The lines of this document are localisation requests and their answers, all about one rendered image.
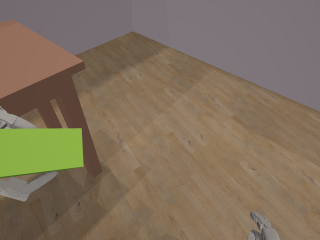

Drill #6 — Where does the robot right hand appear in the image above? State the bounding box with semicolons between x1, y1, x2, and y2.
245;211;280;240

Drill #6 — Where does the table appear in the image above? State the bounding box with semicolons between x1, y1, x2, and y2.
0;19;102;178

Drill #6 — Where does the robot left hand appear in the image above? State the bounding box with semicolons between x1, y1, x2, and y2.
0;106;59;202

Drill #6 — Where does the sponge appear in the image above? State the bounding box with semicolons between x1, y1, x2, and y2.
0;128;84;179

